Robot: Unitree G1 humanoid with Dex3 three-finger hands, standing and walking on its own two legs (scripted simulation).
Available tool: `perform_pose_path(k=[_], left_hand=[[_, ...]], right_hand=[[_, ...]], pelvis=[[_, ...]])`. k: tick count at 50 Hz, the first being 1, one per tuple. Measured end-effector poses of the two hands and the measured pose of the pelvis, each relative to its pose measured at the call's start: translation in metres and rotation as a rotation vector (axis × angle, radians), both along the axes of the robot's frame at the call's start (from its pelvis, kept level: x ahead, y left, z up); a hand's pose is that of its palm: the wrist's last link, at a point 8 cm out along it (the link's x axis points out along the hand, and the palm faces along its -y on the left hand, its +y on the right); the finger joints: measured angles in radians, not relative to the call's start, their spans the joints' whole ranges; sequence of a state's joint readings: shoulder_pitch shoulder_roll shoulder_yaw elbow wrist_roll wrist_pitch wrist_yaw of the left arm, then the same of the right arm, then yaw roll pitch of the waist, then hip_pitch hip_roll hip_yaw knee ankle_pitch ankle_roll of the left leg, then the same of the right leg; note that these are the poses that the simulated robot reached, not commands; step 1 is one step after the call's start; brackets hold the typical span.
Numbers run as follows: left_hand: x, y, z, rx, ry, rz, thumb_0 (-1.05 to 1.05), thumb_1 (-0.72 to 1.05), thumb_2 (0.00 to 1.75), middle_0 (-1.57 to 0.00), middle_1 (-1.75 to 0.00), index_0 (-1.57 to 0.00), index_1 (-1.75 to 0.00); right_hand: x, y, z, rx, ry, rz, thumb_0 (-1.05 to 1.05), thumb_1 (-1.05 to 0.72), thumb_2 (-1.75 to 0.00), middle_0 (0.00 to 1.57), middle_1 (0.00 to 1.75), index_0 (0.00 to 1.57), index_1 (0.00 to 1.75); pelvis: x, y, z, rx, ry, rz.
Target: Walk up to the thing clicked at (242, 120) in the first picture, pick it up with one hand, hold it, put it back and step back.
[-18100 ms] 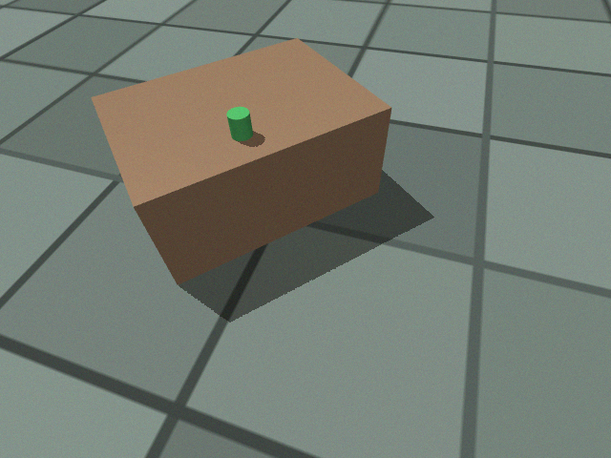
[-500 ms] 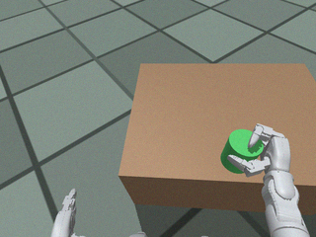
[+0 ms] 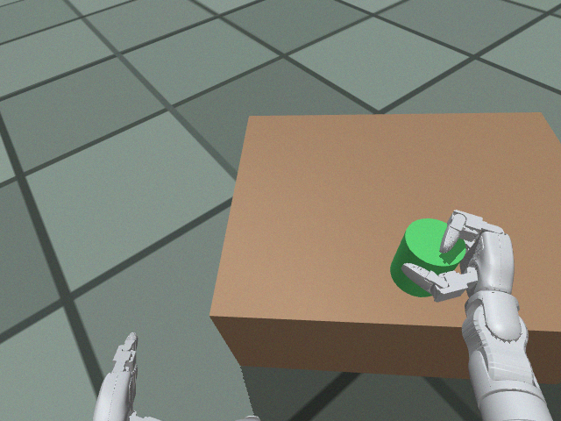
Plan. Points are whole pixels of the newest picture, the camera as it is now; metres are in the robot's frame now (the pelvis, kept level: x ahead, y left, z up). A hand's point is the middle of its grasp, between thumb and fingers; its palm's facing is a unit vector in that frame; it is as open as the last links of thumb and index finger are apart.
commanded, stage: crouch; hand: right
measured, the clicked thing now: (424, 258) +0.35 -0.17 +0.02
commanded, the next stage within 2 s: lower in 1.16 s
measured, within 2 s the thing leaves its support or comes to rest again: neither
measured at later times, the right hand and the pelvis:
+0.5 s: hand (422, 238) +0.42 -0.19 -0.04, palm faces +0.19 +0.98 +0.02, open 7.1 cm; pelvis -0.02 +0.00 -0.05, yaw +1 degrees
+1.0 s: hand (414, 234) +0.47 -0.20 -0.10, palm faces +0.20 +0.98 +0.02, open 7.1 cm; pelvis -0.03 +0.00 -0.09, yaw +2 degrees
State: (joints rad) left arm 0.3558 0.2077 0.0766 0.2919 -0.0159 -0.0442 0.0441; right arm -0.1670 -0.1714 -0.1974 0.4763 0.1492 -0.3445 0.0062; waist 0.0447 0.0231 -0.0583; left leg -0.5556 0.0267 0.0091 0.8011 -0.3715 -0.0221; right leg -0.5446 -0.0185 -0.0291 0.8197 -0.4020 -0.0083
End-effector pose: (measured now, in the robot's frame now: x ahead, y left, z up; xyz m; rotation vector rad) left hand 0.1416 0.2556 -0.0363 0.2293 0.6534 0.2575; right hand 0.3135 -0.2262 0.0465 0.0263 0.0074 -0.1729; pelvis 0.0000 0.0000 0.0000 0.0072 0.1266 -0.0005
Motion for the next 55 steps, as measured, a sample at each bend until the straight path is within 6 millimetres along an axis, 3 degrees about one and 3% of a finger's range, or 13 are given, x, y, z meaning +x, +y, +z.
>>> perform_pose_path(k=[11, 22, 31, 42, 55], left_hand=[[-0.003, 0.005, -0.005, 0.035, 0.014, 0.001, -0.01, -0.51, 0.05, -0.05, -0.05, -0.05, -0.04], [-0.014, 0.003, -0.018, 0.099, 0.015, -0.036, -0.01, -0.51, 0.05, -0.05, -0.06, -0.06, -0.05], [-0.026, 0.006, -0.018, 0.161, 0.013, -0.044, -0.01, -0.51, 0.05, -0.05, -0.06, -0.06, -0.05], [-0.023, 0.006, -0.015, 0.222, -0.015, -0.079, -0.01, -0.51, 0.05, -0.05, -0.06, -0.06, -0.05], [-0.027, 0.010, -0.021, 0.266, -0.009, -0.075, -0.01, -0.50, 0.05, -0.06, -0.06, -0.06, -0.04]], right_hand=[[0.013, -0.006, -0.036, 0.004, 0.060, -0.013, 0.00, 0.48, -0.99, 0.61, 1.12, 1.34, 1.45], [0.064, -0.014, -0.080, -0.005, 0.055, -0.014, 0.00, 0.51, -1.02, 0.61, 1.14, 1.35, 1.47], [0.097, -0.015, -0.103, 0.018, 0.053, -0.021, 0.00, 0.52, -1.03, 0.61, 1.16, 1.38, 1.50], [0.112, -0.022, -0.135, 0.008, 0.067, -0.029, 0.00, 0.50, -1.01, 0.61, 1.14, 1.36, 1.48], [0.131, -0.025, -0.151, -0.002, 0.058, -0.026, 0.00, 0.48, -1.00, 0.61, 1.12, 1.33, 1.44]], pelvis=[[-0.005, -0.001, -0.010, 0.002, 0.052, 0.000], [-0.019, 0.000, -0.040, 0.017, 0.170, 0.003], [-0.021, -0.003, -0.061, 0.033, 0.239, 0.011], [-0.024, -0.003, -0.081, 0.050, 0.295, 0.010], [-0.028, -0.002, -0.098, 0.065, 0.340, 0.010]])
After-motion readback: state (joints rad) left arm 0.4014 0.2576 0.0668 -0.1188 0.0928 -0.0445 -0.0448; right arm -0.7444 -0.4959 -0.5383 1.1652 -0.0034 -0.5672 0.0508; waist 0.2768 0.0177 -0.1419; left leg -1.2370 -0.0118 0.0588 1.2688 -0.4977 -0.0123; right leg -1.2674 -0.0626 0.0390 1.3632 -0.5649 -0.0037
